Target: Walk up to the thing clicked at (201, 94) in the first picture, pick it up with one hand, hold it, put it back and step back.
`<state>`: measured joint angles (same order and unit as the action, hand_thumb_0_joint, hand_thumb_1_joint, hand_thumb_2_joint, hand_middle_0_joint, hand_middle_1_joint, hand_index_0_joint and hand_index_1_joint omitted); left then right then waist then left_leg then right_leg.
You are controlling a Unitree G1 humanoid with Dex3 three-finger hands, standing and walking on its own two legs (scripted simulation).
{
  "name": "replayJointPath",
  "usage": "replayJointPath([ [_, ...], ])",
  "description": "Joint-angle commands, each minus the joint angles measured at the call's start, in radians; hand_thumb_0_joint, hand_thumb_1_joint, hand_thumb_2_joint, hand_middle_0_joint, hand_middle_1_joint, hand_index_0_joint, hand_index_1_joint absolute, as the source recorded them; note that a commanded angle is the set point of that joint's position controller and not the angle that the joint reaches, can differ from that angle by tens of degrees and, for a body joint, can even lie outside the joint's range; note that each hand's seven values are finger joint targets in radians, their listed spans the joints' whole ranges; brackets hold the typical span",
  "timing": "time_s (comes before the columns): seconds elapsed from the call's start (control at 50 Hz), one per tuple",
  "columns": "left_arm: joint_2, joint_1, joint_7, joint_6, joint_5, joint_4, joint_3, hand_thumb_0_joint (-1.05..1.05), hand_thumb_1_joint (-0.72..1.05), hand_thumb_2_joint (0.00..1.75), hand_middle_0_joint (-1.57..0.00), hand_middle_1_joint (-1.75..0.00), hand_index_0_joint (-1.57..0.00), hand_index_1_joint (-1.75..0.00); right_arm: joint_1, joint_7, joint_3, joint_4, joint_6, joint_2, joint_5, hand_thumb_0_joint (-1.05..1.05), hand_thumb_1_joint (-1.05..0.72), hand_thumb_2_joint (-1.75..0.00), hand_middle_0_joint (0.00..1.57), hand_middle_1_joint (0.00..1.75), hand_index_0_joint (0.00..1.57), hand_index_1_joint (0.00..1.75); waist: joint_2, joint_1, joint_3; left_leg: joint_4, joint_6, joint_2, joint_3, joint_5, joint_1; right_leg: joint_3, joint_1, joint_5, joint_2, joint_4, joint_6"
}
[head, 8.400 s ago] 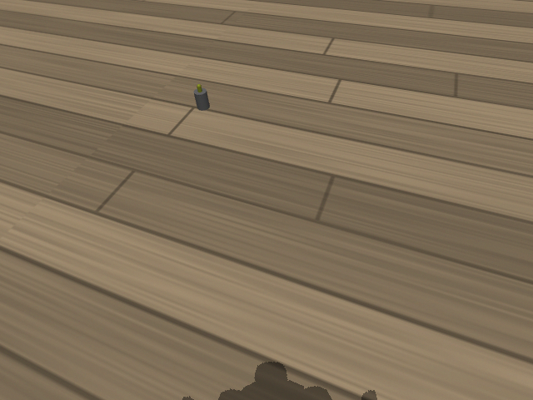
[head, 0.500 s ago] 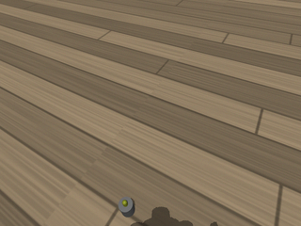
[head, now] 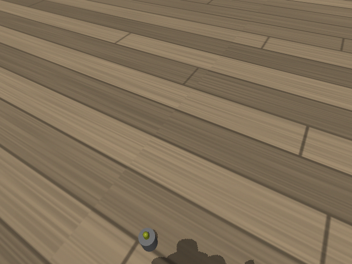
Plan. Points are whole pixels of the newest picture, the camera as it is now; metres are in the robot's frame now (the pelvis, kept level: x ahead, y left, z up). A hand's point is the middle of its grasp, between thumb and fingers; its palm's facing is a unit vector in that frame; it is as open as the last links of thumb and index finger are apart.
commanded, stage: stand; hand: left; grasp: from the side
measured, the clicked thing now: (147, 238) +0.37 +0.20 -0.70
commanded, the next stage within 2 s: go down in 0.62 s
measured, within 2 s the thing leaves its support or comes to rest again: neither
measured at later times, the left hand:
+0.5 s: hand out of the picture +0.08 +0.26 -0.16, palm faces -0.03 -0.94 -0.35, open 7.3 cm
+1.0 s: hand out of the picture +0.16 +0.26 -0.17, palm faces +0.05 -0.94 -0.33, open 11.5 cm
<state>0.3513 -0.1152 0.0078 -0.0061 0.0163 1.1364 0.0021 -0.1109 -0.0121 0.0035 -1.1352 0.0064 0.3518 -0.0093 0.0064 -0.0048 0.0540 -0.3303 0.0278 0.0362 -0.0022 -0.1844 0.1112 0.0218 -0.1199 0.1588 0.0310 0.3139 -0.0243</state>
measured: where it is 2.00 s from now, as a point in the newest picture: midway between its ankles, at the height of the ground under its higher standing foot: outside the picture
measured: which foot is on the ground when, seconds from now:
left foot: down 0.00-1.00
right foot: down 0.00-1.00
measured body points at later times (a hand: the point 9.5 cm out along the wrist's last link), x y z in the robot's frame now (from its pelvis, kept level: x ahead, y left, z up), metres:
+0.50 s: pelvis +0.01 +0.00 +0.00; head +0.01 +0.00 +0.45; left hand +0.08 +0.30 -0.13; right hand +0.08 -0.30 -0.13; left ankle +0.00 +0.14 -0.75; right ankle +0.01 -0.13 -0.75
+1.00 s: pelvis -0.01 +0.00 -0.03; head +0.05 +0.01 +0.42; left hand +0.16 +0.31 -0.15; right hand +0.09 -0.27 -0.15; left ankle +0.00 +0.14 -0.75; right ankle +0.01 -0.13 -0.75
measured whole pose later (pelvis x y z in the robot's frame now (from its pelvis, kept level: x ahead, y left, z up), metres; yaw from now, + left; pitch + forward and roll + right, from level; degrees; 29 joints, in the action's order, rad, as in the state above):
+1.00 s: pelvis -0.01 +0.00 -0.03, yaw +0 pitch +7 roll +0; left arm 0.36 0.05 0.04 -0.01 0.07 1.02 -0.20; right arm -0.21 0.02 -0.02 -0.80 0.05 0.24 0.02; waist -0.02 0.02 0.01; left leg -0.65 0.03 0.05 0.01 -0.31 0.46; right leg 0.02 -0.47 0.28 0.02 0.63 -0.02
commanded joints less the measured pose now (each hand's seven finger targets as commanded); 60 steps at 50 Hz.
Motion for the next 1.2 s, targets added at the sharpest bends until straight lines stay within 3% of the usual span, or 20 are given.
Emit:
replayJointPath([
  [0.0,0.219,0.032,-0.013,-0.023,-0.006,-0.055,-0.041,0.0,0.9,0.9,-0.2,-0.3,-0.2,-0.3,0.039,0.015,-0.042,0.06,0.02,0.216,-0.001,0.0,-0.9,-0.9,0.2,0.3,0.2,0.3,0.002,0.004,-0.077,0.058,-0.038,0.097,0.076,0.1,0.004,-0.081,0.02,-0.088,0.109,-0.047,0.036],
  [0.26,0.217,0.026,-0.015,-0.023,-0.004,-0.058,-0.04,0.0,0.9,0.9,-0.2,-0.3,-0.2,-0.3,0.032,0.019,-0.044,0.063,0.02,0.217,0.001,0.0,-0.9,-0.9,0.2,0.3,0.2,0.3,-0.015,0.004,-0.099,0.041,-0.045,0.106,0.072,0.169,-0.027,-0.076,0.029,-0.141,0.113,-0.035,0.037],
  [0.68,0.217,0.021,-0.013,-0.019,-0.005,-0.059,-0.045,0.0,0.9,0.9,-0.2,-0.3,-0.2,-0.3,0.041,0.018,-0.044,0.07,0.022,0.218,0.0,0.0,-0.9,-0.9,0.2,0.3,0.2,0.3,0.003,-0.001,-0.085,0.059,-0.044,0.104,0.072,0.115,-0.011,-0.081,0.03,-0.099,0.111,-0.034,0.042],
  [0.7,0.215,0.031,-0.013,-0.019,-0.005,-0.06,-0.043,0.0,0.82,0.82,-0.28,-0.22,-0.28,-0.22,0.035,0.017,-0.041,0.071,0.022,0.212,0.0,0.0,-0.93,-0.91,0.21,0.3,0.2,0.3,-0.002,0.004,-0.078,0.063,-0.041,0.102,0.073,0.132,0.0,-0.077,0.032,-0.108,0.109,-0.034,0.04],
  [0.72,0.051,0.382,-0.029,-0.113,-0.06,-0.411,-0.052,0.0,0.74,0.74,-0.2,-0.14,-0.2,-0.14,0.023,0.039,0.002,0.354,0.071,0.046,0.065,0.0,-1.01,-0.93,0.2,0.3,0.2,0.3,0.008,0.121,0.007,-0.016,-0.034,-0.035,-0.051,-0.015,0.116,-0.001,-0.209,-0.019,-0.027,0.032,0.027],
  [0.74,0.108,0.507,-0.038,-0.111,-0.058,-0.371,-0.075,0.0,0.66,0.66,-0.12,-0.06,-0.12,-0.06,-0.032,0.05,-0.009,0.296,0.071,0.077,0.065,0.0,-1.01,-0.93,0.2,0.3,0.2,0.3,-0.032,0.097,-0.053,-0.041,-0.039,-0.041,-0.044,-0.027,0.107,0.011,-0.159,0.008,-0.024,0.044,0.022],
  [0.76,0.156,0.306,-0.043,-0.063,-0.044,-0.152,-0.115,0.0,0.58,0.58,-0.04,-0.05,-0.04,-0.04,-0.069,0.055,-0.018,0.275,0.06,0.098,0.064,0.0,-1.02,-0.94,0.2,0.3,0.2,0.3,-0.055,0.078,-0.028,-0.059,-0.043,-0.051,-0.048,-0.055,0.149,0.021,-0.169,0.055,-0.029,0.044,0.029],
  [0.78,0.177,0.237,-0.03,-0.05,-0.035,-0.107,-0.143,0.0,0.5,0.5,0.0,-0.11,-0.01,-0.1,-0.069,0.054,-0.032,0.309,0.051,0.107,0.062,0.0,-1.01,-0.93,0.2,0.3,0.2,0.3,-0.076,0.048,-0.029,-0.102,-0.041,-0.043,-0.051,-0.039,0.184,0.027,-0.189,0.06,-0.033,0.078,0.027],
  [0.82,0.301,0.328,-0.02,-0.065,-0.002,-0.213,-0.211,0.0,0.34,0.34,0.0,-0.15,-0.01,-0.13,-0.105,0.068,-0.064,0.345,0.059,0.108,0.049,0.0,-1.0,-0.93,0.2,0.3,0.2,0.3,-0.024,0.027,-0.212,-0.153,-0.039,-0.047,-0.047,0.023,0.184,0.011,-0.153,-0.018,-0.021,0.143,0.026],
  [0.86,0.257,0.139,0.007,-0.04,0.034,-0.069,-0.229,0.0,0.25,0.31,-0.01,-0.17,-0.03,-0.15,-0.133,0.058,-0.074,0.366,0.066,0.09,0.031,0.0,-1.0,-0.92,0.2,0.3,0.2,0.3,-0.044,0.02,-0.243,-0.227,-0.037,-0.053,-0.037,0.054,0.274,0.01,-0.166,-0.065,-0.016,0.221,0.024],
  [0.9,0.261,0.081,0.027,-0.027,0.06,-0.124,-0.269,0.0,0.15,0.4,-0.02,-0.31,-0.04,-0.28,-0.132,0.051,-0.091,0.412,0.068,0.084,0.024,0.0,-1.0,-0.92,0.2,0.3,0.2,0.3,0.013,-0.022,-0.321,-0.267,-0.032,-0.063,-0.042,0.084,0.289,0.001,-0.16,-0.081,-0.015,0.264,0.033],
  [0.92,0.265,0.095,0.029,-0.02,0.063,-0.176,-0.278,0.0,0.09,0.32,-0.02,-0.24,-0.04,-0.22,-0.124,0.051,-0.093,0.439,0.07,0.079,0.025,0.0,-0.97,-0.92,0.2,0.3,0.2,0.3,0.044,-0.03,-0.348,-0.273,-0.027,-0.065,-0.041,0.093,0.287,0.001,-0.155,-0.078,-0.017,0.275,0.036],
  [0.94,0.252,0.081,0.028,-0.004,0.063,-0.194,-0.282,0.0,0.03,0.4,-0.03,-0.32,-0.05,-0.3,-0.118,0.05,-0.091,0.457,0.07,0.073,0.025,0.0,-0.98,-0.92,0.2,0.3,0.2,0.3,0.064,-0.031,-0.333,-0.276,-0.022,-0.063,-0.039,0.085,0.301,0.003,-0.179,-0.06,-0.021,0.279,0.039],
  [0.96,0.205,0.063,0.032,0.018,0.065,-0.174,-0.254,0.0,-0.02,0.32,-0.03,-0.24,-0.04,-0.22,-0.104,0.048,-0.086,0.475,0.071,0.068,0.025,0.0,-0.95,-0.91,0.2,0.3,0.2,0.3,0.056,-0.021,-0.283,-0.292,-0.021,-0.059,-0.037,0.06,0.337,0.006,-0.227,-0.031,-0.025,0.287,0.041],
  [1.0,0.206,0.119,0.037,0.039,0.063,-0.25,-0.254,0.0,-0.15,0.33,-0.03,-0.29,-0.04,-0.27,-0.086,0.044,-0.089,0.51,0.08,0.071,0.028,0.0,-0.95,-0.91,0.2,0.3,0.2,0.3,0.043,-0.006,-0.268,-0.331,-0.02,-0.046,-0.023,0.025,0.379,0.017,-0.3,0.015,-0.034,0.325,0.042],
  [1.02,0.205,0.094,0.04,0.047,0.06,-0.268,-0.263,0.0,-0.23,0.36,-0.04,-0.34,-0.05,-0.33,-0.087,0.041,-0.093,0.53,0.085,0.072,0.03,0.0,-0.96,-0.91,0.2,0.3,0.2,0.3,0.037,-0.002,-0.264,-0.347,-0.021,-0.041,-0.018,0.002,0.401,0.021,-0.327,0.043,-0.037,0.344,0.043],
  [1.04,0.213,0.081,0.042,0.055,0.059,-0.305,-0.271,0.0,-0.31,0.28,-0.03,-0.26,-0.04,-0.25,-0.084,0.04,-0.094,0.546,0.089,0.069,0.031,0.0,-0.92,-0.9,0.2,0.3,0.2,0.3,0.041,-0.007,-0.27,-0.363,-0.022,-0.04,-0.017,-0.02,0.422,0.022,-0.346,0.066,-0.037,0.358,0.043],
  [1.08,0.176,0.064,0.05,0.064,0.052,-0.366,-0.257,0.0,-0.39,0.23,-0.04,-0.22,-0.04,-0.22,-0.097,0.039,-0.095,0.572,0.101,0.065,0.031,0.0,-0.91,-0.9,0.2,0.3,0.2,0.3,0.016,0.012,-0.275,-0.39,-0.025,-0.03,-0.008,-0.051,0.449,0.029,-0.388,0.097,-0.045,0.398,0.04],
  [1.18,0.188,0.061,0.048,0.064,0.045,-0.577,-0.283,0.0,-0.51,0.3,-0.05,-0.35,-0.07,-0.34,-0.107,0.05,-0.103,0.617,0.134,0.055,0.028,0.0,-0.9,-0.89,0.2,0.3,0.2,0.3,0.04,0.028,-0.352,-0.48,-0.025,-0.019,0.004,-0.067,0.494,0.029,-0.488,0.113,-0.043,0.503,0.04],
])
